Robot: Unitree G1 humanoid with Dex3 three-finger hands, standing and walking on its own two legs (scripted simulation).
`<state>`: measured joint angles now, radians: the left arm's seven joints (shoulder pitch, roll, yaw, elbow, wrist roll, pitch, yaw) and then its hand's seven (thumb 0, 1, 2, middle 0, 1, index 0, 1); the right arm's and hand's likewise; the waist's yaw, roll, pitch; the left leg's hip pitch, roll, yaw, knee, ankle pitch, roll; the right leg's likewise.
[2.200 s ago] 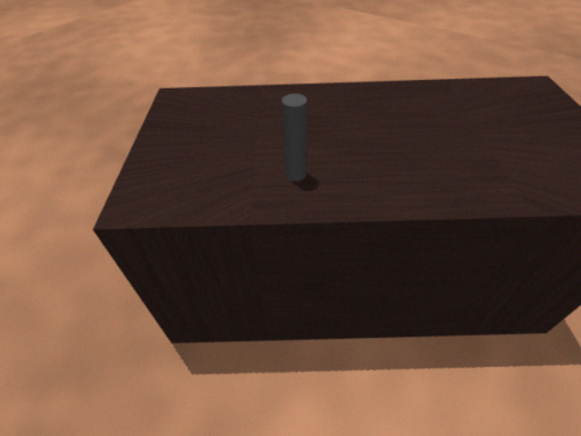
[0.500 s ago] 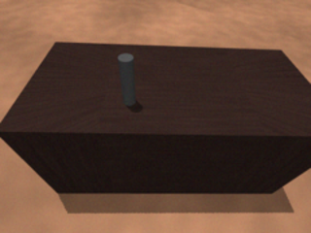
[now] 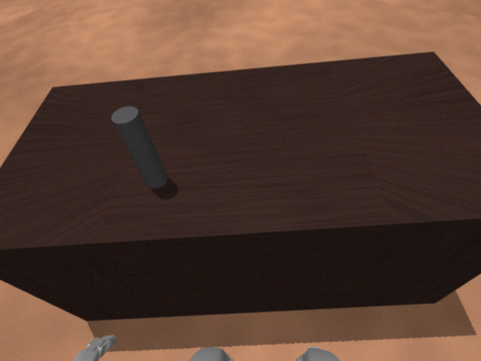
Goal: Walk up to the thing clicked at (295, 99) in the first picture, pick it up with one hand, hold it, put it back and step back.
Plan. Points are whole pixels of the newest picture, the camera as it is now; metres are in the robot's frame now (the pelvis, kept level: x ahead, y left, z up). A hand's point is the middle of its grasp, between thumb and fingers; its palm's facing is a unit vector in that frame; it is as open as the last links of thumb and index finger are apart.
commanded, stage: walk up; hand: left
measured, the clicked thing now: (143, 151) +0.55 +0.26 +0.01
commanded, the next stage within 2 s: stand in 1.50 s
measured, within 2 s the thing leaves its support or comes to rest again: neither
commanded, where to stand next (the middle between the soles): +0.08 +0.04 m, yaw +1 degrees
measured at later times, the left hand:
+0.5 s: hand out of the picture +0.03 +0.31 -0.15, palm faces +0.05 -0.91 -0.42, open 7.4 cm
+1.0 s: hand out of the picture +0.09 +0.30 -0.12, palm faces +0.01 -0.93 -0.36, open 7.4 cm
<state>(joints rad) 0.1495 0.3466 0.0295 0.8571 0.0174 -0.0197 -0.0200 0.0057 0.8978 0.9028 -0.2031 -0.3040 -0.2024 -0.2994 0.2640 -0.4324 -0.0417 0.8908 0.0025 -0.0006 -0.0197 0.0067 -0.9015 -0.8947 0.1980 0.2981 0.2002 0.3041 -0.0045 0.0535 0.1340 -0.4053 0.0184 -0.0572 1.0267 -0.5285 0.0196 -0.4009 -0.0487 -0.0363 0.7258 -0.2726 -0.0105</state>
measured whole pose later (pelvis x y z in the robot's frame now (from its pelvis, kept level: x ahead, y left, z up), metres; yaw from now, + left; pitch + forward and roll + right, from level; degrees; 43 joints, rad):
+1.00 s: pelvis +0.00 +0.04 +0.03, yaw +1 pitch -3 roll +0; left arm 0.09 0.36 -0.01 1.11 0.01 -0.03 0.00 0.01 0.90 0.90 -0.20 -0.30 -0.20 -0.30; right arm 0.06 -0.35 -0.02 1.09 -0.01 0.00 0.02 0.01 -0.90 -0.89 0.20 0.30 0.20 0.30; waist 0.01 0.00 0.05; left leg -0.12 0.00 0.06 0.39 -0.22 0.02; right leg -0.15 -0.02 0.03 0.39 -0.19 0.02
